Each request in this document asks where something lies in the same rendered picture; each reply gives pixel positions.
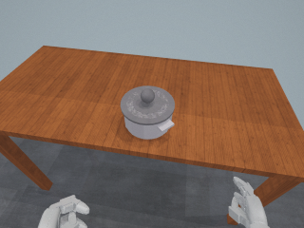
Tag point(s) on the pot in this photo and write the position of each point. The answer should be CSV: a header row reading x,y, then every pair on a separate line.
x,y
148,132

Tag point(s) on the table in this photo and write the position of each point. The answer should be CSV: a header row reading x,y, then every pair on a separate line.
x,y
227,117

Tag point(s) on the robot right hand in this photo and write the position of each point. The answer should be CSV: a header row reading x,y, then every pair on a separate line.
x,y
251,209

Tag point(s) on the knob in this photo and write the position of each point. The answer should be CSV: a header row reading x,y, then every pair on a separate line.
x,y
147,95

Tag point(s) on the lid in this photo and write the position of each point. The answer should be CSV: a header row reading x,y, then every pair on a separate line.
x,y
139,112

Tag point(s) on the robot left hand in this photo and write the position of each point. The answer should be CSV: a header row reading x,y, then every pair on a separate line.
x,y
51,218

